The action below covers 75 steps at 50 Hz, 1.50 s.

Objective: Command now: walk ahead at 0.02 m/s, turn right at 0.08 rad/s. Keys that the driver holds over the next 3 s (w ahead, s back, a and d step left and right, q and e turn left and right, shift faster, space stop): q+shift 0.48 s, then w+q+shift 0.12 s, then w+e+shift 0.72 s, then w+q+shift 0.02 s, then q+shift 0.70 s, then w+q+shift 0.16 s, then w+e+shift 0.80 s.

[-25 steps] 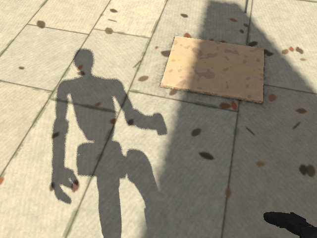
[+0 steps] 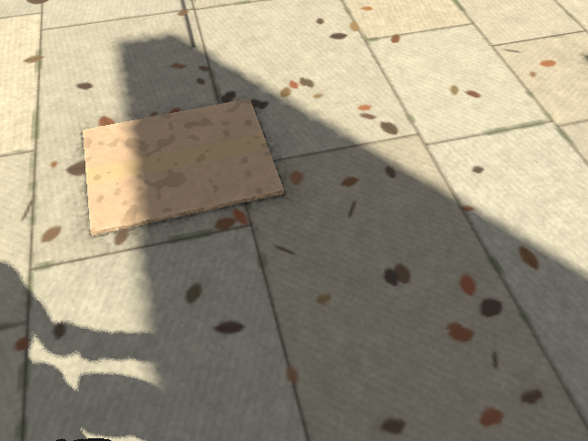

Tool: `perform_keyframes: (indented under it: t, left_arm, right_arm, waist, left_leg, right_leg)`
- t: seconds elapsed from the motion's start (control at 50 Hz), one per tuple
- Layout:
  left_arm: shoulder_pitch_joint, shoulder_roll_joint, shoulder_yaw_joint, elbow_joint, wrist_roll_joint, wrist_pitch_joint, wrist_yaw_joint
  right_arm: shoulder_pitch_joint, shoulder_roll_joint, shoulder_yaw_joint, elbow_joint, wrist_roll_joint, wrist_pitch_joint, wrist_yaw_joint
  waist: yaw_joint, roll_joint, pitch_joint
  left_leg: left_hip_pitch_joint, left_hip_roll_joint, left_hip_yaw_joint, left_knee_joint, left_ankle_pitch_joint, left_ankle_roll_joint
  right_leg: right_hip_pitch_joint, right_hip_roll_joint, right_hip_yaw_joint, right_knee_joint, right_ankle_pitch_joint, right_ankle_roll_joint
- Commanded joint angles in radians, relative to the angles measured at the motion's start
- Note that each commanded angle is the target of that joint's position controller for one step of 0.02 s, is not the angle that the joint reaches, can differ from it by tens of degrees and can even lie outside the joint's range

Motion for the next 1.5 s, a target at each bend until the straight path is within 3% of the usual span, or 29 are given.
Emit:
perform_keyframes:
  t: [0.02, 0.04, 0.06, 0.12, 0.22, 0.3, 0.4, 0.44, 0.46, 0.48, 0.54, 0.62, 0.7, 0.72, 0.82, 0.92, 0.98, 1.04, 1.06, 1.08, 1.1, 1.16, 1.22, 1.3, 1.4, 1.44, 1.46, 1.48, 1.5]
  left_arm:
    - [0.185, 0.055, 0.011, 0.004, 0.02, -0.01, 0.012]
    - [0.108, 0.132, 0.013, -0.018, 0.043, -0.008, 0.021]
    - [0.078, 0.106, 0.017, -0.018, 0.074, -0.014, 0.019]
    - [-0.001, 0.159, 0.044, -0.026, 0.041, -0.035, 0.028]
    - [-0.041, 0.054, 0.028, -0.006, 0.021, -0.04, 0.054]
    - [-0.04, 0.098, 0.05, 0.006, 0.018, -0.034, 0.057]
    - [-0.051, 0.14, 0.072, 0.024, -0.016, -0.035, 0.034]
    - [0.003, 0.08, 0.065, 0.044, -0.005, -0.03, 0.019]
    - [-0.082, 0.015, 0.039, -0.045, 0.038, -0.036, 0.015]
    - [-0.181, 0.058, 0.042, -0.066, 0.03, -0.051, 0.017]
    - [-0.167, 0.112, 0.062, -0.042, 0.004, -0.083, 0.016]
    - [-0.108, 0.101, 0.062, 0.005, 0.015, -0.126, -0.008]
    - [-0.115, 0.058, 0.034, 0.033, 0.008, -0.129, -0.02]
    - [-0.039, 0.051, 0.018, 0.082, 0.097, -0.073, -0.042]
    - [-0.134, 0.106, 0.027, 0.058, 0.038, -0.052, -0.078]
    - [-0.133, 0.108, 0.018, 0.049, 0.051, -0.068, -0.094]
    - [-0.117, 0.085, -0.001, 0.025, 0.047, -0.066, -0.089]
    - [0.328, 0.141, 0.03, 0.13, 0.042, -0.076, -0.061]
    - [0.479, 0.265, 0.069, 0.161, 0.049, -0.08, -0.044]
    - [0.419, 0.32, 0.073, 0.146, 0.033, -0.078, -0.045]
    - [0.363, 0.293, 0.072, 0.133, 0.022, -0.078, -0.045]
    - [0.316, 0.195, 0.045, 0.156, 0.027, -0.092, -0.013]
    - [0.298, 0.162, 0.026, 0.145, 0.012, -0.118, -0.007]
    - [0.349, 0.171, 0.028, 0.164, 0.003, -0.129, -0.004]
    - [0.417, 0.161, 0.016, 0.232, -0.009, -0.153, 0.013]
    - [0.399, 0.205, 0.026, 0.239, 0.017, -0.163, 0.027]
    - [0.36, 0.173, 0.017, 0.229, 0.025, -0.138, 0.043]
    - [0.214, 0.184, 0.014, 0.186, 0.052, -0.126, 0.044]
    - [0.284, 0.021, -0.027, 0.16, 0.115, -0.119, 0.041]
  right_arm:
    - [0.015, 0.009, 0.031, -0.044, -0.021, -0.031, 0.037]
    - [0.065, 0.033, 0.047, -0.069, -0.038, -0.044, 0.066]
    - [0.001, -0.055, 0.021, -0.077, -0.007, -0.038, 0.057]
    - [-0.004, -0.166, -0.029, -0.065, 0.022, 0.006, 0.011]
    - [0.046, -0.086, -0.03, -0.101, 0.017, 0.048, -0.016]
    - [-0.012, -0.033, -0.008, -0.169, 0.015, 0.047, 0.025]
    - [0.052, -0.069, -0.034, -0.181, 0.022, 0.057, 0.043]
    - [0.148, -0.158, -0.075, -0.154, 0.015, 0.053, 0.022]
    - [0.176, -0.32, -0.108, -0.178, 0.004, 0.04, 0.014]
    - [0.204, -0.307, -0.098, -0.194, -0.039, 0.013, 0.034]
    - [0.159, -0.187, -0.058, -0.162, 0.042, -0.008, 0.019]
    - [0.083, -0.169, -0.034, -0.191, 0.009, -0.02, -0.017]
    - [0.153, -0.16, -0.023, -0.14, 0.003, -0.05, -0.014]
    - [0.226, -0.183, -0.022, -0.106, -0.031, -0.052, 0.035]
    - [0.255, -0.175, -0.017, -0.081, -0.05, -0.07, 0.044]
    - [0.24, -0.16, -0.015, -0.035, -0.058, -0.098, 0.01]
    - [0.235, -0.167, -0.013, 0.0, -0.062, -0.104, 0.012]
    - [0.176, -0.216, -0.013, 0.002, -0.049, -0.091, 0.006]
    - [0.174, -0.164, 0.009, -0.028, -0.038, -0.098, 0.013]
    - [0.138, -0.067, 0.033, -0.091, -0.043, -0.121, 0.037]
    - [0.048, -0.122, 0.036, -0.114, -0.058, -0.137, 0.042]
    - [0.011, -0.107, 0.052, -0.112, -0.075, -0.14, 0.038]
    - [0.021, -0.103, 0.063, -0.107, -0.093, -0.084, 0.047]
    - [-0.208, -0.069, 0.086, -0.199, -0.073, -0.077, 0.066]
    - [-0.247, -0.044, 0.097, -0.18, -0.061, -0.106, 0.065]
    - [-0.052, -0.107, 0.071, -0.108, -0.054, -0.116, 0.043]
    - [0.051, -0.194, 0.015, -0.117, 0.04, -0.148, 0.028]
    - [0.3, -0.216, 0.012, -0.027, 0.037, -0.15, 0.015]
    - [0.394, -0.222, 0.033, 0.05, -0.004, -0.157, 0.026]
  waist:
    - [0.066, 0.017, -0.193]
    - [-0.002, -0.235, -0.21]
    - [0.058, -0.219, -0.225]
    - [0.067, -0.206, -0.071]
    - [0.037, -0.13, -0.067]
    - [0.052, -0.145, -0.102]
    - [0.012, -0.151, -0.117]
    - [-0.01, 0.067, -0.108]
    - [0.001, 0.429, -0.102]
    - [-0.081, 0.287, -0.249]
    - [-0.016, 0.065, -0.115]
    - [0.04, 0.104, -0.054]
    - [-0.006, 0.161, -0.038]
    - [-0.013, 0.18, -0.03]
    - [-0.046, 0.138, 0.106]
    - [-0.017, 0.096, 0.138]
    - [0.005, 0.104, 0.119]
    - [0.225, 0.089, -0.14]
    - [0.272, -0.11, -0.232]
    - [0.164, -0.362, -0.264]
    - [0.18, -0.213, -0.164]
    - [0.08, 0.045, 0.026]
    - [0.036, -0.015, 0.07]
    - [0.087, -0.025, 0.139]
    - [0.14, -0.032, 0.067]
    - [0.049, -0.09, -0.053]
    - [-0.058, -0.116, -0.154]
    - [-0.199, -0.085, -0.242]
    - [-0.081, 0.332, -0.338]
  left_leg:
    - [-0.117, 0.039, -0.085, 0.057, -0.004, 0.032]
    - [-0.216, 0.005, -0.073, 0.161, -0.335, -0.04]
    - [-0.129, 0.01, -0.139, 0.236, -0.362, -0.051]
    - [-0.26, -0.044, -0.129, 0.543, -0.314, -0.056]
    - [-0.329, -0.033, -0.145, 0.648, -0.174, -0.068]
    - [-0.213, -0.011, -0.088, 0.407, -0.169, -0.035]
    - [-0.014, -0.067, 0.01, 0.138, -0.103, 0.048]
    - [0.241, -0.046, -0.132, -0.05, 0.291, 0.133]
    - [0.431, 0.202, -0.596, -0.076, 0.732, 0.317]
    - [0.455, 0.287, -0.71, -0.142, 0.659, 0.447]
    - [0.39, 0.163, -0.641, -0.256, -0.333, 0.311]
    - [0.271, 0.098, -0.534, -0.325, -0.325, 0.258]
    - [0.24, 0.08, -0.403, -0.342, -0.232, 0.231]
    - [0.269, 0.042, -0.395, -0.375, -0.281, 0.197]
    - [0.349, 0.144, -0.362, -0.437, -0.313, 0.194]
    - [0.503, 0.196, -0.231, -0.428, -0.143, 0.17]
    - [0.507, 0.181, -0.089, -0.336, 0.349, 0.153]
    - [0.295, 0.113, 0.059, 0.269, 1.088, 0.117]
    - [-0.004, 0.028, 0.066, 0.654, 0.726, 0.078]
    - [-0.345, -0.189, -0.076, 0.913, -0.184, 0.038]
    - [-0.503, -0.154, -0.208, 0.965, -0.146, 0.065]
    - [-0.398, -0.017, -0.203, 0.745, -0.063, 0.057]
    - [-0.342, -0.001, -0.156, 0.628, -0.092, 0.011]
    - [-0.313, -0.049, -0.06, 0.342, 0.101, -0.023]
    - [-0.06, -0.154, 0.029, -0.013, 0.428, 0.063]
    - [0.133, -0.207, -0.001, -0.042, 0.393, 0.089]
    - [0.258, -0.171, -0.05, -0.068, 0.527, 0.085]
    - [0.446, -0.107, -0.071, -0.139, 0.663, 0.112]
    - [0.845, 0.111, -0.318, 0.123, 1.176, 0.235]
  right_leg:
    - [0.51, -0.081, 0.1, -0.266, 0.345, -0.064]
    - [0.484, -0.318, 0.273, -0.228, 0.567, -0.191]
    - [0.307, -0.333, 0.256, -0.273, 0.394, -0.28]
    - [0.239, -0.289, 0.171, -0.309, 0.322, -0.258]
    - [0.272, -0.292, 0.027, -0.301, 0.388, -0.226]
    - [0.279, -0.32, -0.044, -0.27, 0.38, -0.209]
    - [0.255, -0.348, -0.11, -0.166, 0.334, -0.13]
    - [0.05, -0.219, -0.242, 0.149, 0.116, -0.009]
    - [-0.352, -0.042, -0.235, 0.529, -0.402, 0.085]
    - [-0.422, 0.018, 0.004, 0.694, -0.465, 0.076]
    - [-0.501, -0.036, 0.094, 0.544, -0.166, -0.008]
    - [-0.372, -0.002, 0.059, 0.318, 0.11, 0.01]
    - [-0.268, -0.011, 0.003, 0.138, 0.257, 0.037]
    - [-0.254, -0.005, -0.049, 0.138, 0.206, 0.04]
    - [-0.384, 0.004, 0.025, 0.133, 0.186, 0.008]
    - [-0.464, -0.02, 0.022, 0.155, 0.121, -0.082]
    - [-0.337, 0.003, -0.099, 0.114, -0.006, -0.163]
    - [0.318, 0.18, -0.183, 0.042, -0.073, -0.248]
    - [0.602, 0.031, 0.145, -0.095, -0.335, -0.303]
    - [0.727, -0.189, 0.798, -0.379, -0.629, -0.385]
    - [0.728, -0.206, 0.896, -0.43, -0.491, -0.391]
    - [0.404, -0.122, 0.549, -0.405, -0.108, -0.319]
    - [0.269, -0.033, 0.416, -0.445, 0.053, -0.326]
    - [0.179, 0.032, 0.338, -0.49, 0.409, -0.3]
    - [0.356, 0.009, 0.233, -0.459, 1.02, -0.161]
    - [0.468, -0.018, 0.229, -0.244, 1.215, -0.098]
    - [0.492, -0.057, 0.227, -0.039, 1.234, -0.066]
    - [0.439, 0.004, 0.162, 0.263, 1.134, -0.028]
    - [0.049, 0.173, 0.131, 0.758, -0.275, 0.044]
